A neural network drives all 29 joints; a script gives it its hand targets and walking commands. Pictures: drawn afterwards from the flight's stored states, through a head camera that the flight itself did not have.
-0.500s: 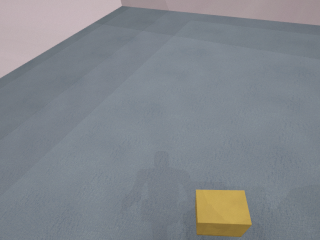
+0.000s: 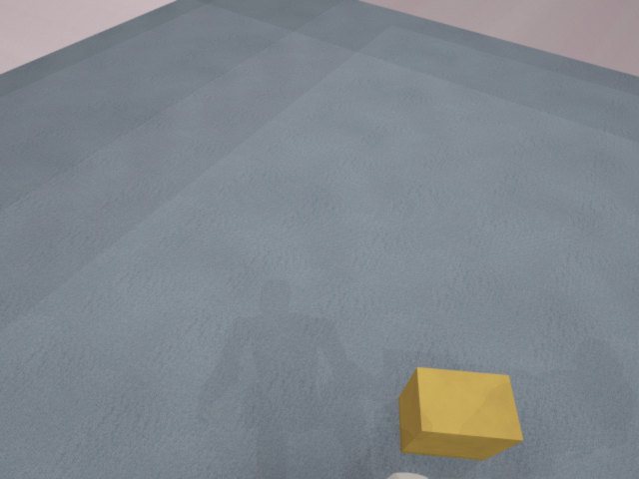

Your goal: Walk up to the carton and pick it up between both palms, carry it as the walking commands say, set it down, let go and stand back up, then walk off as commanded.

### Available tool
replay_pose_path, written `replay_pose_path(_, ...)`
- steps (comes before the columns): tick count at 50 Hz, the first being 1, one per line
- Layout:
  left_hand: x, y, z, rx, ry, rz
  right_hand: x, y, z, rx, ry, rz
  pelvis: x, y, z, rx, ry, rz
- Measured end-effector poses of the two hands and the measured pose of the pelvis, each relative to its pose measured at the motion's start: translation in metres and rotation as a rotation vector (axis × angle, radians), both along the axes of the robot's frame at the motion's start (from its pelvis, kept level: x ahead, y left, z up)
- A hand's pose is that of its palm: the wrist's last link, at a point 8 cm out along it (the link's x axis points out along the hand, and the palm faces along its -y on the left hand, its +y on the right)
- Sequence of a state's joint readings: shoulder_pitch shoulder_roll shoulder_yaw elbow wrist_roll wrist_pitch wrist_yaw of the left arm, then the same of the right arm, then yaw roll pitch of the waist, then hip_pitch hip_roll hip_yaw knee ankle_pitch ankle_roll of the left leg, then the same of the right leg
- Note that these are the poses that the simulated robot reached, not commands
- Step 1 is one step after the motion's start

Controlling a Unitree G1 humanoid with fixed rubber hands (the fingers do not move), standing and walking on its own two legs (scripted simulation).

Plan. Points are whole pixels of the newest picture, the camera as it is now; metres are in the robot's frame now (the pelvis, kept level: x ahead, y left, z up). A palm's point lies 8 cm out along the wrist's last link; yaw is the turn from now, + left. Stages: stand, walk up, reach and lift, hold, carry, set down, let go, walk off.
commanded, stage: walk off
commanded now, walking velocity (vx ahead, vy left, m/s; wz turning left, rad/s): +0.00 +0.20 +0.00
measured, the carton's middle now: (451, 416) +0.38 -0.33 -0.64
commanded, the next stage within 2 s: stand in 1.06 s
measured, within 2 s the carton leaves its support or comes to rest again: neither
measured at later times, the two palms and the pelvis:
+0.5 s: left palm out of the picture +0.00 +0.36 -0.10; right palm out of the picture +0.03 -0.18 -0.14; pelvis -0.01 +0.09 +0.01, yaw +1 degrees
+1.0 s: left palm out of the picture +0.03 +0.47 -0.13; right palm out of the picture +0.02 -0.03 -0.15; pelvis -0.03 +0.21 -0.01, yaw +0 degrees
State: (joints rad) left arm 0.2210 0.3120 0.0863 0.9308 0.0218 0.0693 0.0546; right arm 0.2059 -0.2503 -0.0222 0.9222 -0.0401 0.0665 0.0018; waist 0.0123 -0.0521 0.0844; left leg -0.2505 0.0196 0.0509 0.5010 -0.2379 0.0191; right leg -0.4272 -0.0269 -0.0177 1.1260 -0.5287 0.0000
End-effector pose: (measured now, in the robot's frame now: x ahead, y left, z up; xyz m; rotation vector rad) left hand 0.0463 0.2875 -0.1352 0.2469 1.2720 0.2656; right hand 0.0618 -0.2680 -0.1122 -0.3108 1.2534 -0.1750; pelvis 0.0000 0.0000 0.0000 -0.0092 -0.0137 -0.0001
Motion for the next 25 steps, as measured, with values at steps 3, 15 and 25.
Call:
replay_pose_path(3,0.012,0.004,0.002,-0.005,-0.028,-0.022,-0.002,0.014,-0.001,0.006,-0.012,-0.012,-0.002,0.011,0.001,0.007,0.003,0.0)
replay_pose_path(15,-0.007,0.017,0.027,0.046,-0.044,-0.017,-0.034,0.07,-0.042,0.152,0.073,-0.033,-0.006,0.044,0.0,0.046,-0.009,0.014)
replay_pose_path(25,-0.049,0.077,0.039,0.084,0.023,0.035,-0.029,0.091,-0.032,0.124,0.08,-0.029,-0.013,0.088,0.008,0.065,-0.002,0.025)
